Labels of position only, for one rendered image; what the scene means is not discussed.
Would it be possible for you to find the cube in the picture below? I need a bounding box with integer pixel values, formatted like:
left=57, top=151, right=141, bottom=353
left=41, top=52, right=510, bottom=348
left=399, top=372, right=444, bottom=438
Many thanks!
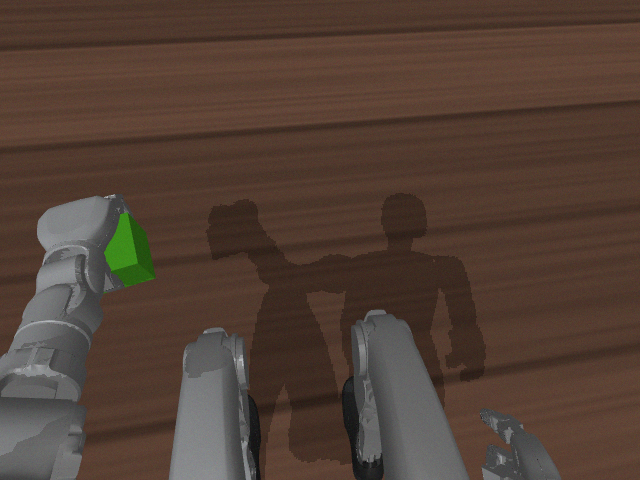
left=103, top=212, right=156, bottom=294

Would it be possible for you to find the right robot hand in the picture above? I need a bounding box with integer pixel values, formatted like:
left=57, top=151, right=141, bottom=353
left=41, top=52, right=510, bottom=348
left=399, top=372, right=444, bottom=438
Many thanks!
left=480, top=408, right=562, bottom=480

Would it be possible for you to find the right robot foot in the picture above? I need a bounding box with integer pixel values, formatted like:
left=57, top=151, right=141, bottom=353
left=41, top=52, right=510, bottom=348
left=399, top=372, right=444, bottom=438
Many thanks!
left=342, top=376, right=384, bottom=480

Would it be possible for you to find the left robot arm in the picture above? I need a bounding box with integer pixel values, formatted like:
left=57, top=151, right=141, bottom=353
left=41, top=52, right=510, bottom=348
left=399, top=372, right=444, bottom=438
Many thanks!
left=0, top=241, right=106, bottom=480

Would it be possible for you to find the left robot hand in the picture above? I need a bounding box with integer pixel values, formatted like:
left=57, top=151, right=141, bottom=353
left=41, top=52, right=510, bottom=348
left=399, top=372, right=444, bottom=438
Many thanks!
left=37, top=194, right=134, bottom=292

